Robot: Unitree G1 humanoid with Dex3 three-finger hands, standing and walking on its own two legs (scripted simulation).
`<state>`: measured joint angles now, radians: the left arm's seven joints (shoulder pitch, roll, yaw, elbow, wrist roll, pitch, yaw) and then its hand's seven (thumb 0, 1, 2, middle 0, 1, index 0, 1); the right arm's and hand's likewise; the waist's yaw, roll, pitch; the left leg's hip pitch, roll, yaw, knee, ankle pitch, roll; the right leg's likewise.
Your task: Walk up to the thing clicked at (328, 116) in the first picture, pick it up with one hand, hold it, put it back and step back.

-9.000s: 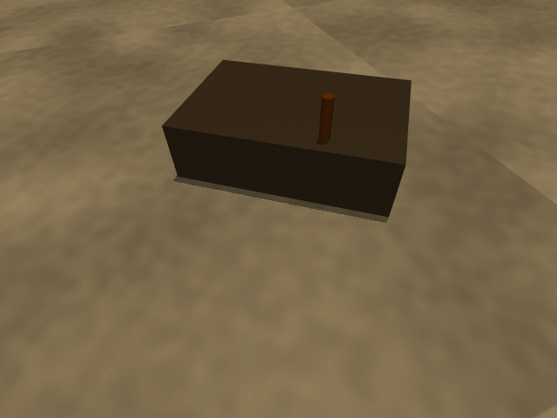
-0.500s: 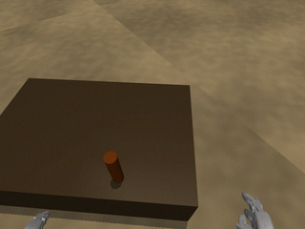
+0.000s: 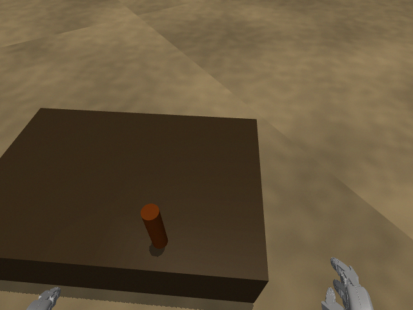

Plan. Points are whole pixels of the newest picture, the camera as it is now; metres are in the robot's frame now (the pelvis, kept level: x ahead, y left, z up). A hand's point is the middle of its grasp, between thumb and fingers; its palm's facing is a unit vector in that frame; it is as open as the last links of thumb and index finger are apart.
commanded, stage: go down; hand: left
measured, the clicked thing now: (155, 228) +0.43 +0.18 -0.28
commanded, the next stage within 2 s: none
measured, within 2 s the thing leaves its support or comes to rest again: neither
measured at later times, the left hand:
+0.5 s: hand (59, 247) +0.28 +0.32 -0.04, palm faces +0.09 -0.97 -0.21, open 17.6 cm
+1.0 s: hand (50, 220) +0.33 +0.35 -0.02, palm faces +0.10 -0.98 -0.15, open 17.5 cm
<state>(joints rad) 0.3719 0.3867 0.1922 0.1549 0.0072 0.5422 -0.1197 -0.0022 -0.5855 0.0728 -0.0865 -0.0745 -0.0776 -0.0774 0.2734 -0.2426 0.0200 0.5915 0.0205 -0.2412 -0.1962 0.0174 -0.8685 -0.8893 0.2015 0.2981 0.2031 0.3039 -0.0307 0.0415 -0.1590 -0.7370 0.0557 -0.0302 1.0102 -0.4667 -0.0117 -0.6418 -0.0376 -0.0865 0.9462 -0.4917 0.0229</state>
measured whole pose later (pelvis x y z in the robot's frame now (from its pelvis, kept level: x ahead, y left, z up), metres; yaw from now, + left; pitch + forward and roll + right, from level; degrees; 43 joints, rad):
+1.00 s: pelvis -0.02 +0.01 -0.01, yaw -2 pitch +16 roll -3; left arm -0.42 0.70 0.53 1.06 -0.02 -0.10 -0.46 -0.01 -0.53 0.04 -0.07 -0.02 -0.06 -0.03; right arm 0.32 -0.29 0.03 0.69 -0.03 -0.21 -0.15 0.01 -0.90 -0.90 0.20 0.30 0.20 0.30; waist -0.07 -0.01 -0.08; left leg -0.88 0.07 -0.01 1.03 -0.43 0.00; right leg -0.80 -0.02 -0.06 0.97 -0.44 0.03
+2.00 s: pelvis -0.02 +0.02 -0.02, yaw -3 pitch +20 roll -5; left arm -0.56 0.81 0.61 1.15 -0.05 -0.19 -0.55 -0.01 -0.52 0.04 -0.07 -0.02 -0.05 -0.03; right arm 0.31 -0.30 0.07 0.67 -0.04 -0.16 -0.14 0.01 -0.90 -0.90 0.20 0.30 0.20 0.30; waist -0.10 -0.02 -0.09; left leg -1.02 0.07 -0.02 1.12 -0.46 0.01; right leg -0.92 -0.02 -0.07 1.03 -0.46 0.04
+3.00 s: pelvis -0.02 +0.02 -0.04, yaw -2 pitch +22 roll -5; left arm -0.56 0.81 0.66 1.10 -0.10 -0.24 -0.63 -0.01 -0.55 0.04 -0.07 -0.03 -0.05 -0.04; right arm 0.28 -0.30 0.08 0.68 -0.04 -0.16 -0.14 0.01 -0.91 -0.90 0.20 0.30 0.21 0.30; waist -0.09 -0.02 -0.10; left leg -1.11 0.07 -0.04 1.21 -0.49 0.01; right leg -1.01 -0.02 -0.08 1.12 -0.50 0.04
